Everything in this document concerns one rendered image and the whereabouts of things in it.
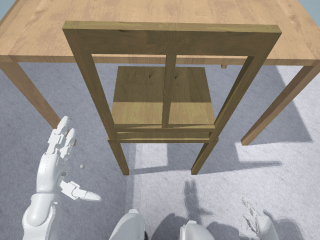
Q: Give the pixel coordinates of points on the right robot shin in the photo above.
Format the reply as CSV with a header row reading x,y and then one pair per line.
x,y
191,222

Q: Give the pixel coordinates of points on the left robot thigh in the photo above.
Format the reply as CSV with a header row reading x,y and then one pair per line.
x,y
130,227

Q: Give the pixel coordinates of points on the left robot forearm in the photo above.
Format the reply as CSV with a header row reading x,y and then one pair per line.
x,y
42,218

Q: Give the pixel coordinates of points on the left robot hand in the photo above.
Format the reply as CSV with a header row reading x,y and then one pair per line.
x,y
55,161

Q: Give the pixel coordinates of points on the table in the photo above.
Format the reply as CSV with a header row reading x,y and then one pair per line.
x,y
31,32

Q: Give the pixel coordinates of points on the chair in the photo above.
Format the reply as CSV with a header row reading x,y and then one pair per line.
x,y
166,104

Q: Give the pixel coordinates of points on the right robot hand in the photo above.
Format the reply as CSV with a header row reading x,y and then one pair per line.
x,y
262,227

